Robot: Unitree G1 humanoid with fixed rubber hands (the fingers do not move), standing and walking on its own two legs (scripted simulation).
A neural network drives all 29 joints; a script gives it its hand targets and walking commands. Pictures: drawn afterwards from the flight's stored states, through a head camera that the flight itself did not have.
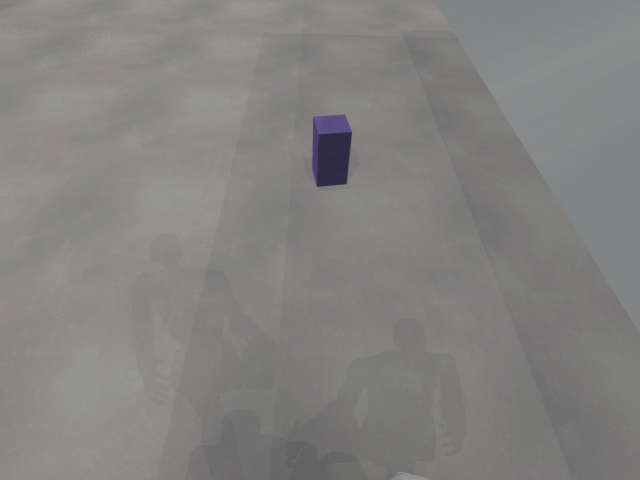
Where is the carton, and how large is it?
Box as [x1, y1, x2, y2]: [312, 115, 351, 186]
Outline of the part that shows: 344,115 313,117 312,168 317,186 346,183 351,131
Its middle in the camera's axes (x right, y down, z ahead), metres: +0.05 -0.43 +1.86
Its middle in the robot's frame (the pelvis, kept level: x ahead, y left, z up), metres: +1.62 -0.05 -0.62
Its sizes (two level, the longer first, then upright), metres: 0.151 0.148 0.298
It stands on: the floor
